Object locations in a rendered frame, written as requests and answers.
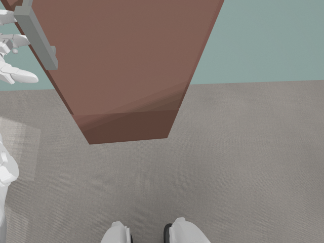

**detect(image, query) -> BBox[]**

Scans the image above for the cupboard door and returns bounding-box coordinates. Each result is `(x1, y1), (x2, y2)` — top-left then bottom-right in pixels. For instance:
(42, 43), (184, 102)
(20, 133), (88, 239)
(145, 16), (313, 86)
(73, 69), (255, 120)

(7, 0), (220, 116)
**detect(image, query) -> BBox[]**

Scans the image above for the robot left upper arm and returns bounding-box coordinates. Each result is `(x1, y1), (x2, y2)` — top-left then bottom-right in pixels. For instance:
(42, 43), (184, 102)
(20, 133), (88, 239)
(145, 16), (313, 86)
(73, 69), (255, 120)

(0, 143), (19, 243)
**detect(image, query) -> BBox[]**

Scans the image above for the handle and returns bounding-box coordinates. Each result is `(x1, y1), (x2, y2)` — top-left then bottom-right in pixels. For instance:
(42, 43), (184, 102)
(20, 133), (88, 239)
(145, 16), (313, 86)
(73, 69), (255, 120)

(13, 0), (58, 70)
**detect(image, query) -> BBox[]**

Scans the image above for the left robot shin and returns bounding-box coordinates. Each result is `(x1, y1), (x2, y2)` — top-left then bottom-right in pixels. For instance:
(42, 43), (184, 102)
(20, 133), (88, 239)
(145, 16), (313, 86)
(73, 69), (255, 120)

(111, 221), (124, 227)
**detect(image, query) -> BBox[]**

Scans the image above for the left robot thigh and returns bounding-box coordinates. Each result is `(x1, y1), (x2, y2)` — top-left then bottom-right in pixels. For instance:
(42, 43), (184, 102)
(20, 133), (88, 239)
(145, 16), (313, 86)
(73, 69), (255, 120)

(100, 225), (131, 243)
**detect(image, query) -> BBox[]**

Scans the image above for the left robot hand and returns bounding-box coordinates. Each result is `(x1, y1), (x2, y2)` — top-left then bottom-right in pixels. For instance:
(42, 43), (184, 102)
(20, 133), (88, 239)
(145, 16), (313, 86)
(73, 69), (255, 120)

(0, 10), (38, 84)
